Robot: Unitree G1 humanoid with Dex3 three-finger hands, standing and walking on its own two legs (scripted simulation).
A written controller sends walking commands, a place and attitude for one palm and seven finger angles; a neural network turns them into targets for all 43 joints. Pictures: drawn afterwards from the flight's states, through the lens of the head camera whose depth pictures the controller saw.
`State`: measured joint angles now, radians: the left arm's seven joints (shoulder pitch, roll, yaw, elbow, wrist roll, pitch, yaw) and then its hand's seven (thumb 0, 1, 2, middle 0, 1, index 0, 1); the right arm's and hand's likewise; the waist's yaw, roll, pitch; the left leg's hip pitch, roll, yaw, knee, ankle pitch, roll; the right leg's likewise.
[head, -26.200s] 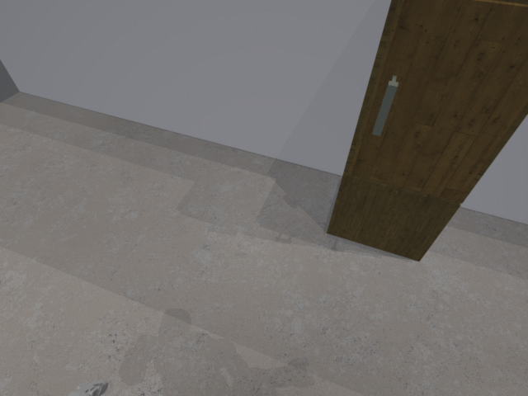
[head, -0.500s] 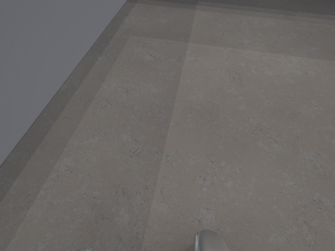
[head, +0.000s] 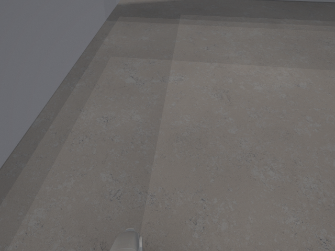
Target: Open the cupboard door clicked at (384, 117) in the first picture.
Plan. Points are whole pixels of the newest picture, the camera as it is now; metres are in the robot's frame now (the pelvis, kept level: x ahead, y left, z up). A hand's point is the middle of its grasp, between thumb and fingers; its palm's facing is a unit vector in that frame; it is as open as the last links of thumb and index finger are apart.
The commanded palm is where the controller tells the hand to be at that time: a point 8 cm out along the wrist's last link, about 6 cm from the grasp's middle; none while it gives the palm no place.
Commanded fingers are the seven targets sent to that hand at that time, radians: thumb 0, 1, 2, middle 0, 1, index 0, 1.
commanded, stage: walk to a spot facing it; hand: left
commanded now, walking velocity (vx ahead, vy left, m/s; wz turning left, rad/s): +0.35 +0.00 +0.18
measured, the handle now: out of the picture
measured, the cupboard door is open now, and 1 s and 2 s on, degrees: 45 45 45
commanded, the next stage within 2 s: turn to face it in 0.12 s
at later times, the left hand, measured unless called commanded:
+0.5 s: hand (103, 197) +0.30 +0.22 -0.17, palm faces +0.13 -0.97 -0.22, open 7.3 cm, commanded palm none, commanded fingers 0.00 0.90 0.90 -0.20 -0.30 -0.20 -0.30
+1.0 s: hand (117, 203) +0.28 +0.17 -0.16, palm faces +0.44 -0.86 -0.26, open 7.2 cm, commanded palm none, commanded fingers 0.00 0.90 0.90 -0.20 -0.30 -0.20 -0.30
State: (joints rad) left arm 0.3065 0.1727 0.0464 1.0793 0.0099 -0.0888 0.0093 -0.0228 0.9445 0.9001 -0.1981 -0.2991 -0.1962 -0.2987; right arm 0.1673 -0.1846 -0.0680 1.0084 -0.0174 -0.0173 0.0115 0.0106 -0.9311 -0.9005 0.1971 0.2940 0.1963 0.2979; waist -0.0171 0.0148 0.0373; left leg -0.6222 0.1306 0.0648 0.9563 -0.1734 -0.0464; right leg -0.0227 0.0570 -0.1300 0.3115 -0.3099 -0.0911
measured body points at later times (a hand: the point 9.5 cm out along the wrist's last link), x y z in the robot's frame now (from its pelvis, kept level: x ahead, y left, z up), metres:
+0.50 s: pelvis +0.22 +0.02 +0.00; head +0.27 +0.03 +0.44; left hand +0.29 +0.27 -0.15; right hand +0.23 -0.22 -0.15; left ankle +0.21 +0.11 -0.74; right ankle +0.29 -0.13 -0.69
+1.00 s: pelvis +0.31 -0.03 +0.00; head +0.36 -0.02 +0.44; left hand +0.25 +0.22 -0.14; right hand +0.54 -0.22 -0.14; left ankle +0.26 +0.10 -0.69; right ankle +0.31 -0.11 -0.74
